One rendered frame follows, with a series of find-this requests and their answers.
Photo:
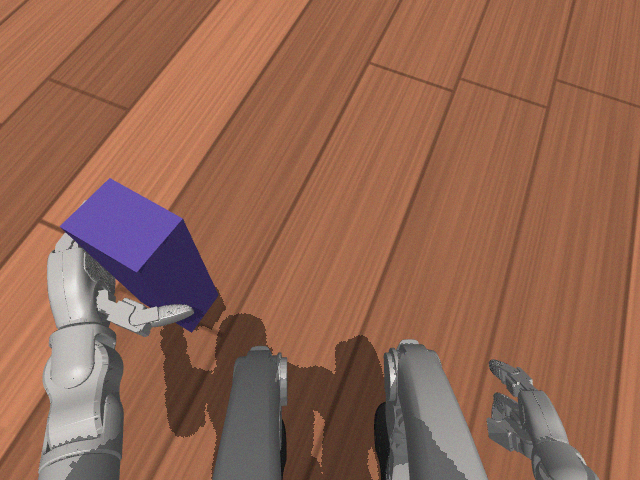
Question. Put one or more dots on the right robot arm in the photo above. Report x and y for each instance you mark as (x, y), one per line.
(555, 460)

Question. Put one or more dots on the right robot hand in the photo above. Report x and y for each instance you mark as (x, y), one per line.
(522, 425)

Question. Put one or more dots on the left robot hand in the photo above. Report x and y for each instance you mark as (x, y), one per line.
(82, 290)

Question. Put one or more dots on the left robot arm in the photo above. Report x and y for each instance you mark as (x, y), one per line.
(84, 432)

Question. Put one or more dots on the carton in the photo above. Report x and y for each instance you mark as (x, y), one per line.
(147, 248)

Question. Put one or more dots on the right robot foot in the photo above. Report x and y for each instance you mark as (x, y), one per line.
(382, 445)

